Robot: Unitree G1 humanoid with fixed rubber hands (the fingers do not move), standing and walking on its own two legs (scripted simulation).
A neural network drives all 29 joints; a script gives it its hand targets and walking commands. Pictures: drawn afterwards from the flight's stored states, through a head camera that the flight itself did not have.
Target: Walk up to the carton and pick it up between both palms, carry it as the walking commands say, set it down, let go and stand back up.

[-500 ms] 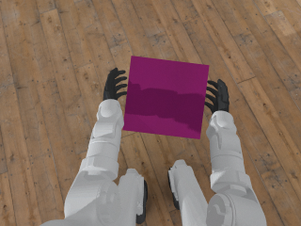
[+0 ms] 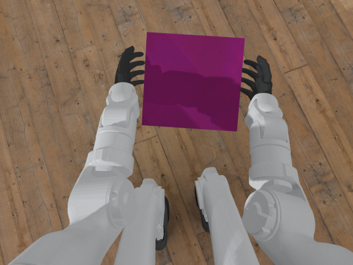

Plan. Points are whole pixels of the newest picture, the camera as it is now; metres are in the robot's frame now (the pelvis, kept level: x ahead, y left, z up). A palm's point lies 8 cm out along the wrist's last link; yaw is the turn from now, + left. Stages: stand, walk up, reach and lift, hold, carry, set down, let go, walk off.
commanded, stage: set down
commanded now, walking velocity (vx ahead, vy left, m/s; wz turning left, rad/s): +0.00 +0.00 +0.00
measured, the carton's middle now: (189, 89) +0.51 -0.07 -0.19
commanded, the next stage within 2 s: none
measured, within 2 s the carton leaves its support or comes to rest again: neither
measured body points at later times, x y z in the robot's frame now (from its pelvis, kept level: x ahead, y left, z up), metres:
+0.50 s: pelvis -0.02 +0.00 -0.07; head +0.28 -0.03 +0.26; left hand +0.53 +0.07 -0.17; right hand +0.47 -0.22 -0.17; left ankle +0.06 +0.09 -0.51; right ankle +0.10 -0.11 -0.51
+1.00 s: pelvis -0.02 +0.00 -0.13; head +0.33 -0.03 +0.14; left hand +0.55 +0.07 -0.27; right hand +0.50 -0.22 -0.27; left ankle +0.06 +0.09 -0.51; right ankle +0.10 -0.11 -0.51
